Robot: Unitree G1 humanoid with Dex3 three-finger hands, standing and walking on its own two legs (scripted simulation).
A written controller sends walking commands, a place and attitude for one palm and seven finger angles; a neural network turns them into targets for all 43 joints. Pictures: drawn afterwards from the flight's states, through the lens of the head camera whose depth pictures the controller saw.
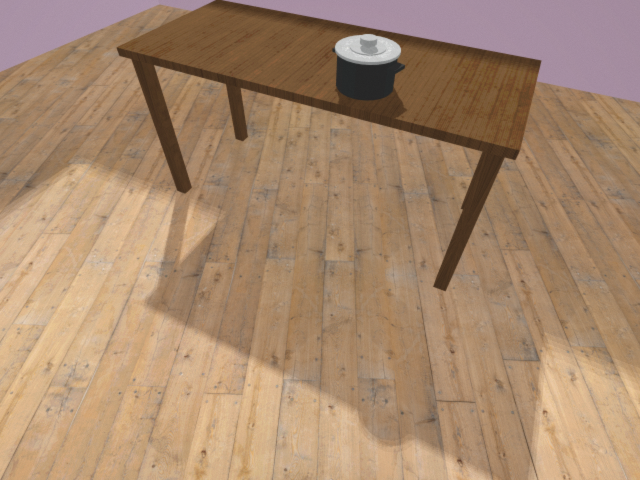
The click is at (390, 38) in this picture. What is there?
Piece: lid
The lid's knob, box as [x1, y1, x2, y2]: [360, 34, 377, 46]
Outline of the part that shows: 361,35 360,43 362,45 372,46 376,44 377,37 375,35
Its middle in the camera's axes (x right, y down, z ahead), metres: +0.13 -0.56 +1.10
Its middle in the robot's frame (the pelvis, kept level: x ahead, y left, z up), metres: +1.21 -0.07 +0.04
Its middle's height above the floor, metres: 0.82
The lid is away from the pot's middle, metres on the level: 0.00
